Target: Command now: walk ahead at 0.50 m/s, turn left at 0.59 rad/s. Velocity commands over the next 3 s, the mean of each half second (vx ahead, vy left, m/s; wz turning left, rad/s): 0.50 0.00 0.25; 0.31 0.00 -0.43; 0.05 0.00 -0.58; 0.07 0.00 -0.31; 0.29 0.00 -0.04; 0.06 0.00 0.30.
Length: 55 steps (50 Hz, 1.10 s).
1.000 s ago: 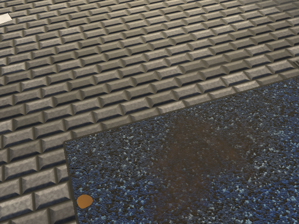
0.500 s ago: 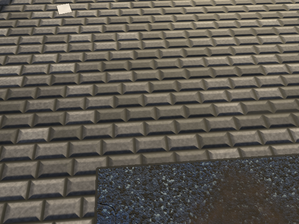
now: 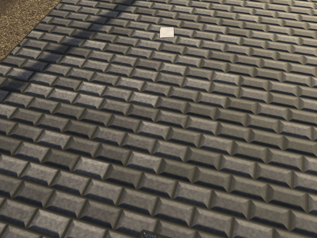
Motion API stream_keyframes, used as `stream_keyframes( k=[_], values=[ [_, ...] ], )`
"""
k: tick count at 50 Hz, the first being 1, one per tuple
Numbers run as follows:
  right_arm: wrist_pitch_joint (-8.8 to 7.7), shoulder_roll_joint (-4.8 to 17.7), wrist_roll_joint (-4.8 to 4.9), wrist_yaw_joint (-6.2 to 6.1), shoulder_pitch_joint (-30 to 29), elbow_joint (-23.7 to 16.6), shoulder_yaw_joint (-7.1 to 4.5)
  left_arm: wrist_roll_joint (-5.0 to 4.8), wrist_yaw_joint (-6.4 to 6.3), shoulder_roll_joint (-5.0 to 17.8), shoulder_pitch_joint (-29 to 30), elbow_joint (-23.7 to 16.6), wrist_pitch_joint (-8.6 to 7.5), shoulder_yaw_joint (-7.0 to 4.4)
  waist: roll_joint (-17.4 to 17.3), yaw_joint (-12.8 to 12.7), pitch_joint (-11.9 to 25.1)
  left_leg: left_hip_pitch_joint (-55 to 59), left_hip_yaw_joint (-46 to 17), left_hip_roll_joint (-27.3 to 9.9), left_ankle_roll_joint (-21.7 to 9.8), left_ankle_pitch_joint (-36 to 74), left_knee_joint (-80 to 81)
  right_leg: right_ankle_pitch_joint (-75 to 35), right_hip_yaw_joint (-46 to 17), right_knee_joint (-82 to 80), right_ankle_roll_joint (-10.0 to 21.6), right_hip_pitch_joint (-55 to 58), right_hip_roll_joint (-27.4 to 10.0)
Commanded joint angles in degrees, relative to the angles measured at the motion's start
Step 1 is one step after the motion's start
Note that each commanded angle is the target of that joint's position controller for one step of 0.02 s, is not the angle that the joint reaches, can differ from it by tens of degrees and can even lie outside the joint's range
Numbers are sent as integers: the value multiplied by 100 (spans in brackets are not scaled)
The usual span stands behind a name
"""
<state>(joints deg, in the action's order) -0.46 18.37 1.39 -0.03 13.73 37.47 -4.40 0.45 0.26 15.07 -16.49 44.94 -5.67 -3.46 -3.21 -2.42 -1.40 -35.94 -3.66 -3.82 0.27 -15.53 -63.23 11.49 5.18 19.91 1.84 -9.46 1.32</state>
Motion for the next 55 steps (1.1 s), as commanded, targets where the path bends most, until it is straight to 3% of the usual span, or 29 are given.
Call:
stream_keyframes(
  k=[1, 5, 9, 11, 12, 13, 14, 15, 16, 17, 18, 19, 20, 24, 27, 32, 36, 38, 39, 40, 41, 42, 43, 44, 45, 46, 48, 51, 55],
  values=[
    [-56, 158, -13, 38, -183, -480, -24, -2, -25, 896, 272, -268, -90, -221, 743, 78, -3, -667, -204, -282, 70, 659, 566, -1184, -978, -1111, 920, 483, -1640],
    [-150, -28, -23, 167, -860, -614, 67, -54, -38, 1017, 80, -74, -17, -227, 624, -174, -163, -269, 129, -158, -21, 1594, 1901, -1492, -266, -1134, 777, 550, -1489],
    [-202, -26, -3, 270, -1394, -828, 96, -187, 5, 1196, -303, 213, 90, -262, 616, -257, -396, -94, 358, 22, -245, 1260, 2721, -1807, -144, -1050, 752, 1065, -1724],
    [-210, 125, -44, 293, -1333, -871, 34, -243, -3, 1329, -311, 308, 158, -290, 747, -60, -284, 289, 543, 230, -444, 744, 2982, -3131, -50, -616, 678, 1377, -1816],
    [-205, 268, -79, 284, -1008, -805, -42, -263, -22, 1413, -282, 343, 189, -304, 857, 189, -14, 871, 683, 414, -566, 602, 3112, -4140, 61, -108, 600, 1439, -1785],
    [-196, 477, -88, 258, -226, -578, -172, -268, -48, 1403, -211, 365, 225, -279, 810, 664, 450, 2034, 818, 620, -736, 936, 3447, -4748, 304, 824, 453, 1214, -1617],
    [-159, 808, -78, 175, 655, -319, -331, -192, -81, 1228, -249, 333, 208, -195, 673, 1055, 974, 3629, 465, 457, -897, 1209, 3338, -4048, 436, 2050, 243, 248, -1389],
    [-142, 1469, -133, 85, 1212, -225, -449, 11, -29, 594, -606, 47, 114, 38, -659, 896, 1789, 5910, -2151, -1138, -1710, 876, 3345, -540, 469, 4370, -145, -2164, -625],
    [-178, 1246, -88, 97, 1291, -275, -351, -69, 28, 649, -654, 171, -34, 71, -796, 914, 2669, 6156, -4122, -1906, -2247, 550, 4242, 2272, -675, 5484, -191, -2856, -98],
    [-230, 907, -110, 139, 1022, -217, -227, -299, 77, 1083, -90, 9, -90, -76, -405, 970, 1876, 5576, -3259, -1655, -1944, 490, 4371, 1987, -969, 5746, -134, -3367, -429],
    [-261, 715, -102, 139, 669, -189, -167, -354, 78, 1014, 232, -89, -113, -46, -299, 810, 1127, 4697, -2294, -1410, -1708, 826, 4438, 1528, -847, 5484, -68, -3442, -683],
    [-292, 510, -111, 146, 317, -158, -106, -260, 46, 939, 315, -41, -95, -48, -20, 596, 703, 3920, -1688, -1166, -1531, 1174, 4599, 1117, -810, 5072, -83, -3254, -880],
    [-337, 315, -149, 156, 75, -169, -48, -201, 36, 930, 204, 27, -20, -79, -119, 392, 492, 3345, -1256, -985, -1422, 1486, 4812, 804, -864, 4794, -116, -2896, -1022],
    [-551, 354, -221, 130, -93, 48, -88, -205, 6, 592, -20, 145, 259, -41, -94, 117, 182, 2537, -420, -949, -1445, 1762, 5497, 53, -1024, 4376, -319, -2621, -1015],
    [-589, 383, -259, 53, 33, 242, -99, -172, 9, 536, 397, 16, 257, -44, 0, 231, -34, 2721, 169, -855, -1272, 1906, 5612, -927, -1175, 3468, -363, -2992, -900],
    [-548, 550, -197, -35, 194, 489, -129, -127, 177, 334, 1230, -275, 192, 58, 129, 546, -364, 3027, 890, -862, -1022, 2195, 5651, -1946, -729, 1893, -225, -2758, -702],
    [-308, 758, -87, -167, 194, 607, -196, -56, 357, 507, 1305, -574, 173, -15, -89, 447, -133, 3781, 1138, -1029, -768, 4253, 4642, -1214, -335, 1439, 2, -2513, -388],
    [-181, 859, -46, -261, 40, 551, -231, -50, 393, 798, 526, -461, 189, -171, -217, 34, 366, 3882, 1219, -926, -551, 5362, 3434, -753, -76, 1330, 199, -1619, 3],
    [-143, 787, -35, -289, -31, 505, -198, -46, 338, 1063, -183, -296, 187, -317, -34, -344, 730, 3550, 1345, -647, -323, 5060, 2294, -1264, -103, 884, 377, -631, 200],
    [-183, 543, -199, -278, 256, 393, -95, -40, 198, 1579, -603, -295, 222, -449, 903, -397, 1292, 2344, 1394, -208, 58, 2748, 515, -3527, -1333, 934, 751, 872, -669],
    [-276, -133, -386, -136, 1223, 296, 128, 26, 151, 1998, -248, -506, 226, -449, 1974, 390, 2213, 183, 671, 877, 457, -2590, -1629, -5157, -3948, 1178, 2124, 2818, -2219],
    [-357, 466, -219, -48, 799, 405, 42, -1, 167, 1599, -368, -693, 274, -394, 1012, -220, 2992, 36, -332, 736, 340, -2418, -2047, -4172, -4198, 697, 2196, 2814, -2176],
    [-361, 601, -26, -44, 166, 209, -4, -36, 163, 1335, -4, -765, 289, -326, 744, -226, 2223, -292, -302, 490, 202, -1899, -1821, -3400, -3484, 483, 1915, 2186, -1895],
    [-319, 547, -71, -120, -91, 172, 7, -133, 131, 1117, 307, -770, 331, -273, 312, -61, 1460, -373, -174, 273, 191, -1448, -1361, -2721, -3034, 269, 1619, 1310, -1607],
    [-241, 596, -153, -191, -175, 177, -24, -143, 83, 982, 546, -828, 380, -230, 372, 86, 1017, -187, -165, 138, 221, -1176, -1003, -2375, -2803, 78, 1515, 485, -1463],
    [-147, 626, -165, -213, -91, 160, -53, -68, 50, 949, 672, -887, 414, -218, 575, 270, 853, 227, -204, 81, 221, -1001, -738, -2129, -2666, -105, 1444, -143, -1289],
    [-67, 458, -197, -247, 126, 201, -33, 10, 19, 1013, 822, -973, 443, -250, 767, 429, 789, 591, -90, 178, 302, -857, -236, -2366, -2389, -189, 1405, -731, -1078],
    [-41, 344, -236, -304, 42, 197, 3, -36, -91, 1170, 732, -983, 492, -312, 760, 384, 1031, 594, -116, 277, 480, -507, 488, -2597, -2331, -36, 1357, -716, -1000],
    [6, 333, -183, -284, -359, 97, 5, -99, -217, 1172, 833, -1077, 667, -318, 946, 250, 975, 665, -241, 372, 551, 49, 1293, -649, -2614, -78, 1077, -820, -780]
  ],
)
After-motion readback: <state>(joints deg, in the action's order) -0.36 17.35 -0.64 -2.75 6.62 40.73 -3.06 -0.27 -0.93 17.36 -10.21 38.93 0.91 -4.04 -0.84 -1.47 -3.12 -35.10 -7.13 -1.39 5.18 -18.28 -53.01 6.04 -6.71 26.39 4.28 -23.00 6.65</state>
